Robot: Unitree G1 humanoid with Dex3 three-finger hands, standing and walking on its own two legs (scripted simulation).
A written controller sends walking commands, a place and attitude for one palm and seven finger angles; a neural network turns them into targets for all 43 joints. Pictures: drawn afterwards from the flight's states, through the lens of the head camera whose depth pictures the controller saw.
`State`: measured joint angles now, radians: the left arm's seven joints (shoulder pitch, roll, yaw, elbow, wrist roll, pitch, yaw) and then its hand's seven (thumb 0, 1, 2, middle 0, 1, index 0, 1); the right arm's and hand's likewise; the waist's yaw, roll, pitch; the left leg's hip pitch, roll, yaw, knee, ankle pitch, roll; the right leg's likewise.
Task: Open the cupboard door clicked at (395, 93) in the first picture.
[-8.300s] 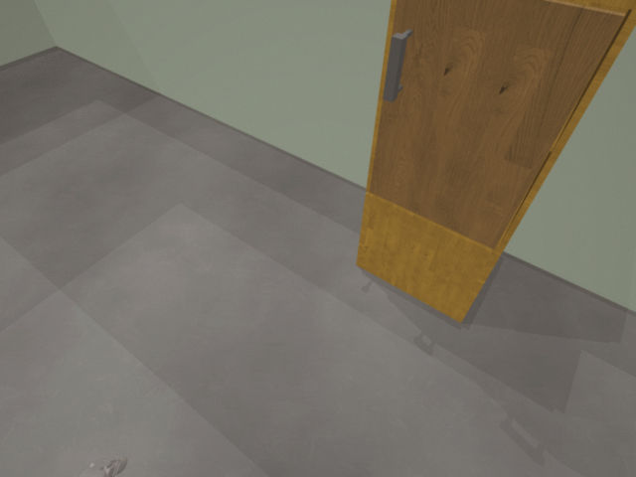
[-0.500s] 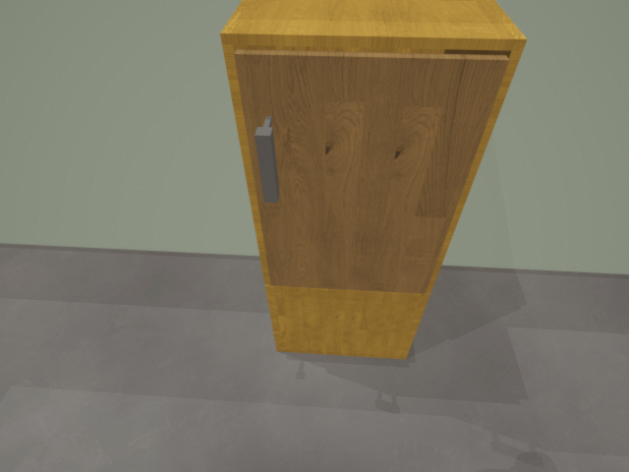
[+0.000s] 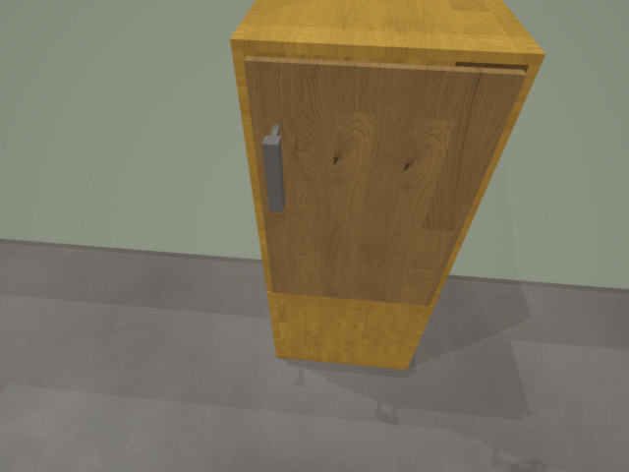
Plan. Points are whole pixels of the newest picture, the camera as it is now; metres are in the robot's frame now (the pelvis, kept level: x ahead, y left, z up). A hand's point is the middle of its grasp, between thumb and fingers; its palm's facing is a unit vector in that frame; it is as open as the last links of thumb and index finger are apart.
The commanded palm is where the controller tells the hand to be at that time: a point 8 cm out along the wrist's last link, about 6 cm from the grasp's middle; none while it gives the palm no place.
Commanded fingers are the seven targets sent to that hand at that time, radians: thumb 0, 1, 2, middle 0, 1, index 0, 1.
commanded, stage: look again from close up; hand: left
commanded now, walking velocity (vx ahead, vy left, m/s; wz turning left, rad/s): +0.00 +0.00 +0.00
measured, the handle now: (276, 168) +0.57 +0.10 +0.08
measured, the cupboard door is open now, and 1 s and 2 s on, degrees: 0 0 0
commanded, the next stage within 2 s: shuffle to correct the standing spot in 0.04 s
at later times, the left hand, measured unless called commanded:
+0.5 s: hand out of the picture +0.08 +0.14 -0.17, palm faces +0.00 -0.98 -0.22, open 7.3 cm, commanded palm none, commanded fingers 0.00 0.90 0.90 -0.20 -0.30 -0.20 -0.30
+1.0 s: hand out of the picture +0.07 +0.17 -0.17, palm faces +0.04 -0.96 -0.26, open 7.4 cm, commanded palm none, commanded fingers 0.00 0.90 0.90 -0.20 -0.30 -0.20 -0.30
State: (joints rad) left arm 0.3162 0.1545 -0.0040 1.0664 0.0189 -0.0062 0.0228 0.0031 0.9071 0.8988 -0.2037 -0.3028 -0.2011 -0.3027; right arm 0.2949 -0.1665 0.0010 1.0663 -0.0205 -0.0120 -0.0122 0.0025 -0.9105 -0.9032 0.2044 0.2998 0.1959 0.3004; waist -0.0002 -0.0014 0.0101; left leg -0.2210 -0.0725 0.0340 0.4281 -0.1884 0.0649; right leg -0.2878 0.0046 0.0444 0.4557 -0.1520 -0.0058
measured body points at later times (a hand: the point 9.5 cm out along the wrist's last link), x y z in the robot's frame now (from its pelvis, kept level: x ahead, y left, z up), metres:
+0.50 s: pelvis +0.06 -0.05 -0.01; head +0.09 -0.06 +0.44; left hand +0.08 +0.19 -0.16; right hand +0.07 -0.28 -0.17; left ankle +0.03 +0.08 -0.74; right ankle +0.06 -0.12 -0.74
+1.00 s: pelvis +0.03 -0.02 -0.01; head +0.04 -0.03 +0.44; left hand +0.07 +0.22 -0.15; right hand +0.09 -0.26 -0.16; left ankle +0.02 +0.09 -0.74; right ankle +0.06 -0.12 -0.74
